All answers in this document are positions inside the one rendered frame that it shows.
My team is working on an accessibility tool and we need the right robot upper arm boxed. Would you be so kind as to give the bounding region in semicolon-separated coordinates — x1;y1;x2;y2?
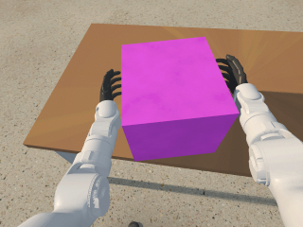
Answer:
249;137;303;227

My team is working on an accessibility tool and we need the carton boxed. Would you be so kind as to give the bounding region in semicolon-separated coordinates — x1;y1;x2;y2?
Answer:
121;37;240;162

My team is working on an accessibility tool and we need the robot left hand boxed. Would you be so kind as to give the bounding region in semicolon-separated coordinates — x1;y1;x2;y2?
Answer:
99;69;122;102

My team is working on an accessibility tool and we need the left robot upper arm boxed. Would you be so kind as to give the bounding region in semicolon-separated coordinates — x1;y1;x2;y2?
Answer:
18;173;111;227

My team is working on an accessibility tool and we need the table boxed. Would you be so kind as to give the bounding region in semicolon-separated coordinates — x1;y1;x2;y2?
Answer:
23;23;303;178

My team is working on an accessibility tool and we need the robot left forearm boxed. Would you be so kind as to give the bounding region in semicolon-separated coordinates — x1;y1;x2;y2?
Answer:
54;100;122;207

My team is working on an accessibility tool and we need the robot right forearm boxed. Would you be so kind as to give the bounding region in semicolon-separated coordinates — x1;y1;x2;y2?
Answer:
233;83;303;147

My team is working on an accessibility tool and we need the robot right hand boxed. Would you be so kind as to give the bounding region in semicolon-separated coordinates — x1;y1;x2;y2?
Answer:
215;54;248;95

